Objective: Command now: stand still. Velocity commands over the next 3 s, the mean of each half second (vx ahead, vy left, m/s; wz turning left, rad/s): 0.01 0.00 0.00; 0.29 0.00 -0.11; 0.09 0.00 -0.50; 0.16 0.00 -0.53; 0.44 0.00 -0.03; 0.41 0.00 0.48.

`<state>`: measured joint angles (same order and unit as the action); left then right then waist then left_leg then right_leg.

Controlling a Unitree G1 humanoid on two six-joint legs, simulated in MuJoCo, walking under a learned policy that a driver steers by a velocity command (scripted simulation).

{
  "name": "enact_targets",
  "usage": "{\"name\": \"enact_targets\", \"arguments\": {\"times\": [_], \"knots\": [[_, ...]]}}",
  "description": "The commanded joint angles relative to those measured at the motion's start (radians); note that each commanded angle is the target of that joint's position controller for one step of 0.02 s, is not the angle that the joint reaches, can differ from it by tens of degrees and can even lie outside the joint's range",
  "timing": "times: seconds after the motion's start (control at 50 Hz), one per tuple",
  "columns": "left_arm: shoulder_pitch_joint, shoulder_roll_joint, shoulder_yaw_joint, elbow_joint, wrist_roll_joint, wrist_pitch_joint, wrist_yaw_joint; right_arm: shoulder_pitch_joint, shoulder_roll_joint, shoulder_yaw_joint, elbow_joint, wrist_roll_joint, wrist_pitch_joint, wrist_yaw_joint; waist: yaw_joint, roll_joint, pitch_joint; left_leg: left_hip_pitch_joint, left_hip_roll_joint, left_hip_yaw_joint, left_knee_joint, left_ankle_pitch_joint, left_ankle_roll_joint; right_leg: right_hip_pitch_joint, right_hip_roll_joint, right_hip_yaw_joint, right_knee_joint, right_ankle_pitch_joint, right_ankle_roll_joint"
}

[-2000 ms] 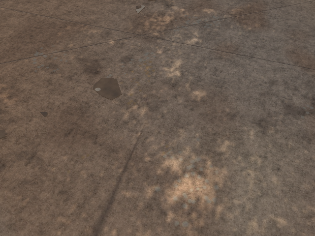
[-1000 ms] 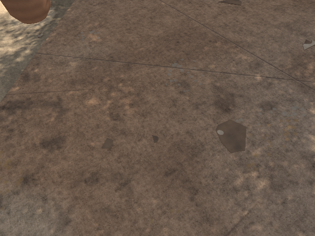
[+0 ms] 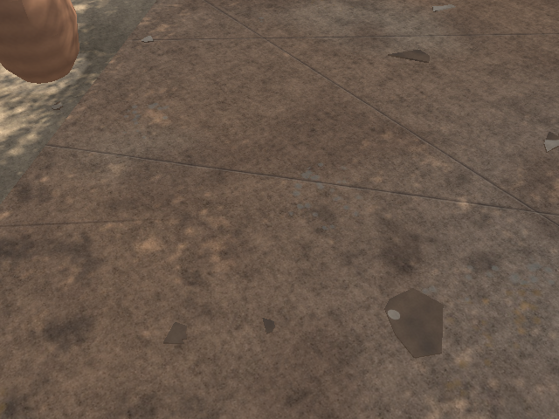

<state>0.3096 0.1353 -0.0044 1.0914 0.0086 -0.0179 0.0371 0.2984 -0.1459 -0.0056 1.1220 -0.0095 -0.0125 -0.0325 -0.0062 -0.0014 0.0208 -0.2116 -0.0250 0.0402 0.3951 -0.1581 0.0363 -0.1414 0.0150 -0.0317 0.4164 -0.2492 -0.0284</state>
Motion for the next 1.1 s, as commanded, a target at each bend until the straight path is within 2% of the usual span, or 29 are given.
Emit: {"name": "enact_targets", "arguments": {"times": [0.02, 0.44, 0.46, 0.5, 0.54, 0.56, 0.58, 0.6, 0.64, 0.68, 0.7, 0.72, 0.74, 0.76, 0.78, 0.8, 0.82, 0.84, 0.86, 0.88, 0.92, 0.94, 1.0, 1.04, 1.1], "knots": [[0.069, 0.073, 0.009, 0.0, 0.0, -0.005, 0.004, 0.052, -0.066, -0.008, 0.0, 0.001, -0.004, -0.005, 0.002, 0.001, 0.047, 0.047, 0.103, -0.119, -0.061, 0.045, 0.014, -0.09, -0.109, 0.11, -0.1, 0.064, -0.029], [0.111, 0.043, -0.001, 0.053, 0.001, -0.003, 0.01, 0.065, -0.038, 0.0, 0.055, 0.001, 0.003, -0.012, 0.003, -0.003, 0.069, 0.05, 0.109, -0.115, -0.059, 0.054, 0.009, -0.076, -0.104, 0.109, -0.107, 0.076, -0.029], [0.124, 0.042, -0.001, 0.057, 0.002, -0.002, 0.01, 0.074, -0.034, 0.001, 0.059, 0.001, 0.004, -0.011, 0.004, -0.004, 0.049, 0.056, 0.098, -0.109, -0.06, -0.017, 0.01, -0.07, -0.096, 0.108, -0.116, -0.004, -0.032], [0.135, 0.079, 0.016, 0.053, 0.005, 0.006, 0.008, 0.074, -0.053, -0.009, 0.05, -0.002, 0.011, -0.008, 0.009, -0.032, 0.072, 0.006, 0.047, -0.073, 0.0, -0.259, 0.028, -0.099, -0.076, 0.123, -0.116, -0.283, -0.061], [0.167, 0.104, 0.031, 0.043, 0.006, 0.016, 0.003, 0.043, -0.049, -0.014, 0.02, -0.013, 0.014, 0.002, 0.033, -0.071, 0.156, -0.144, 0.012, -0.048, 0.088, -0.423, 0.04, -0.126, -0.126, 0.223, -0.17, -0.54, -0.113], [0.206, 0.118, 0.039, 0.05, 0.005, 0.016, 0.004, 0.013, -0.023, -0.009, -0.003, -0.018, 0.009, 0.009, 0.052, -0.117, 0.184, -0.217, -0.01, -0.008, 0.178, -0.379, 0.035, -0.097, -0.191, 0.316, -0.228, -0.609, -0.147], [0.22, 0.135, 0.049, 0.054, 0.006, 0.014, 0.004, -0.009, -0.003, -0.005, -0.023, -0.029, 0.0, 0.016, 0.059, -0.156, 0.204, -0.265, -0.003, 0.034, 0.276, -0.286, 0.03, -0.074, -0.27, 0.404, -0.279, -0.625, -0.186], [0.218, 0.137, 0.054, 0.052, 0.009, 0.009, 0.003, -0.036, -0.015, -0.008, -0.045, -0.034, -0.01, 0.022, 0.063, -0.146, 0.213, -0.297, 0.03, 0.024, 0.338, -0.247, 0.033, -0.074, -0.314, 0.447, -0.305, -0.577, -0.212], [0.199, 0.146, 0.062, 0.04, 0.02, -0.006, -0.002, -0.052, -0.043, -0.02, -0.075, -0.027, -0.031, 0.034, 0.048, -0.105, 0.186, -0.338, 0.055, 0.0, 0.378, -0.279, 0.038, -0.022, -0.32, 0.428, -0.3, -0.458, -0.22], [0.165, 0.146, 0.066, 0.03, 0.014, -0.02, -0.006, -0.038, -0.038, -0.024, -0.09, -0.015, -0.048, 0.042, 0.022, -0.104, 0.177, -0.247, 0.051, 0.016, 0.273, -0.263, 0.043, -0.053, -0.283, 0.348, -0.26, -0.369, -0.197], [0.136, 0.145, 0.067, 0.022, 0.007, -0.024, -0.008, 0.002, -0.025, -0.025, -0.081, -0.009, -0.054, 0.043, -0.007, -0.095, 0.167, -0.135, 0.03, 0.043, 0.187, -0.211, 0.044, -0.107, -0.249, 0.291, -0.228, -0.335, -0.179], [0.105, 0.145, 0.069, 0.012, 0.002, -0.026, -0.01, 0.087, -0.013, -0.028, -0.052, -0.003, -0.058, 0.042, -0.046, -0.077, 0.153, 0.03, -0.006, 0.074, 0.098, -0.15, 0.044, -0.196, -0.207, 0.232, -0.172, -0.313, -0.161], [0.092, 0.132, 0.066, 0.003, 0.004, -0.032, -0.011, 0.193, -0.028, -0.039, -0.014, -0.002, -0.061, 0.037, -0.084, -0.036, 0.125, 0.21, -0.019, 0.056, 0.049, -0.144, 0.044, -0.297, -0.161, 0.179, -0.074, -0.277, -0.141], [0.059, 0.085, 0.051, -0.021, 0.009, -0.045, -0.018, 0.319, -0.092, -0.058, 0.011, -0.015, -0.07, 0.026, -0.14, 0.127, 0.086, 0.357, 0.142, -0.177, -0.09, -0.287, 0.066, -0.411, -0.071, 0.056, 0.197, -0.186, -0.103], [0.06, 0.027, 0.037, -0.067, 0.007, -0.054, -0.029, 0.442, -0.209, -0.087, 0.029, -0.011, -0.064, 0.021, -0.157, 0.354, 0.036, 0.443, 0.382, -0.6, -0.266, -0.553, 0.164, -0.597, 0.043, -0.073, 0.508, -0.274, -0.068], [0.007, 0.11, 0.056, -0.078, 0.037, -0.051, -0.037, 0.387, -0.161, -0.076, 0.025, -0.015, -0.052, 0.016, -0.116, 0.186, 0.106, 0.33, 0.417, -0.635, -0.272, -0.59, 0.188, -0.636, -0.015, 0.016, 0.688, -0.275, -0.086], [-0.019, 0.092, 0.055, -0.088, 0.034, -0.054, -0.049, 0.279, -0.135, -0.066, -0.015, -0.018, -0.055, 0.018, -0.067, 0.08, 0.152, 0.246, 0.391, -0.544, -0.273, -0.527, 0.172, -0.643, -0.05, 0.063, 0.734, -0.173, -0.095], [-0.007, 0.068, 0.051, -0.079, 0.021, -0.059, -0.057, 0.211, -0.123, -0.061, -0.037, -0.017, -0.064, 0.019, -0.033, 0.039, 0.155, 0.201, 0.352, -0.436, -0.287, -0.393, 0.147, -0.607, -0.07, 0.084, 0.725, -0.084, -0.089], [0.007, 0.061, 0.053, -0.069, 0.019, -0.058, -0.061, 0.173, -0.102, -0.051, -0.05, -0.013, -0.074, 0.014, -0.007, 0.018, 0.153, 0.177, 0.323, -0.333, -0.287, -0.207, 0.126, -0.569, -0.078, 0.085, 0.702, -0.035, -0.079], [0.029, 0.061, 0.055, -0.058, 0.023, -0.049, -0.06, 0.159, -0.075, -0.039, -0.05, -0.011, -0.084, 0.009, 0.01, 0.016, 0.137, 0.178, 0.288, -0.225, -0.267, 0.024, 0.103, -0.537, -0.075, 0.071, 0.687, -0.009, -0.064], [0.036, 0.061, 0.062, -0.062, 0.021, -0.031, -0.053, 0.188, -0.069, -0.028, -0.038, -0.009, -0.094, -0.001, 0.03, 0.042, 0.085, 0.22, 0.259, -0.07, -0.172, 0.547, 0.079, -0.518, -0.041, 0.024, 0.69, 0.015, -0.047], [0.008, 0.058, 0.062, -0.079, 0.017, -0.024, -0.05, 0.192, -0.073, -0.024, -0.039, -0.008, -0.094, -0.006, 0.034, 0.058, 0.069, 0.222, 0.249, -0.018, -0.146, 0.668, 0.069, -0.518, -0.03, -0.001, 0.672, 0.033, -0.041], [-0.134, 0.03, 0.046, -0.148, 0.009, -0.016, -0.051, 0.163, -0.076, -0.015, -0.05, -0.005, -0.085, -0.02, 0.025, 0.104, 0.09, 0.139, 0.194, 0.101, -0.124, 0.72, 0.044, -0.452, -0.007, -0.076, 0.448, 0.126, -0.033], [-0.18, 0.024, 0.036, -0.171, 0.01, -0.013, -0.052, 0.177, -0.089, -0.015, -0.046, -0.003, -0.079, -0.032, 0.011, 0.128, 0.082, 0.112, 0.183, 0.139, -0.067, 0.749, 0.042, -0.355, 0.023, -0.127, 0.298, 0.168, -0.037], [-0.057, 0.081, 0.049, -0.152, 0.018, -0.014, -0.047, 0.157, -0.141, -0.034, -0.057, 0.004, -0.078, -0.046, 0.062, 0.151, -0.007, 0.133, 0.229, 0.14, 0.125, 0.932, 0.046, -0.193, 0.062, -0.142, 0.252, 0.136, -0.091]]}}
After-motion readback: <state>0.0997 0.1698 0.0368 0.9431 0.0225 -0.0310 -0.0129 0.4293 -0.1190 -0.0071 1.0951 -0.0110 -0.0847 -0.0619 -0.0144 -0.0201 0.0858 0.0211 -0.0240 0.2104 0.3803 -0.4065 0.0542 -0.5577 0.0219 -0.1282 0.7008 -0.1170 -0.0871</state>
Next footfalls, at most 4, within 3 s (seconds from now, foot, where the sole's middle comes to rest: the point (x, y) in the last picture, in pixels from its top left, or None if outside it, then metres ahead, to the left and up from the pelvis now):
1.16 right None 0.36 -0.04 -0.78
1.76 left None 0.39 0.14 -0.78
2.24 right None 0.44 -0.19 -0.78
2.76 left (385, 324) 0.79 -0.26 -0.78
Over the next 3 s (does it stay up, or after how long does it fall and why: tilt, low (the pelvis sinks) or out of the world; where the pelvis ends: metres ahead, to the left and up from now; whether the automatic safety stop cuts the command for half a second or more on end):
stays up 0.73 -0.27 0.00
